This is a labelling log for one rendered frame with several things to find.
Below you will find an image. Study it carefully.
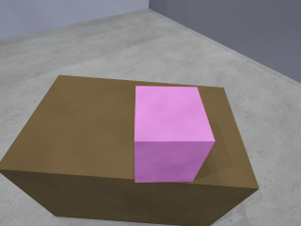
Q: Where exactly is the pedestal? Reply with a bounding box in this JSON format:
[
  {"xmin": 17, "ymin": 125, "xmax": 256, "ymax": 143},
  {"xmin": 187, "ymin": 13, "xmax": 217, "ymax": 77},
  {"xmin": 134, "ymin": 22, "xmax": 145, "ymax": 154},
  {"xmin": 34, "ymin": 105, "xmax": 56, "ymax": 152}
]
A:
[{"xmin": 0, "ymin": 74, "xmax": 260, "ymax": 226}]

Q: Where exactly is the carton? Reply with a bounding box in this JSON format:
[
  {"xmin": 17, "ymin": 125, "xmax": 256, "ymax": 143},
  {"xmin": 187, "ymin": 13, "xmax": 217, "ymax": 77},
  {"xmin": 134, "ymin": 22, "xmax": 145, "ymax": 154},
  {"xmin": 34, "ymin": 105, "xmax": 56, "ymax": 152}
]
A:
[{"xmin": 135, "ymin": 86, "xmax": 215, "ymax": 183}]

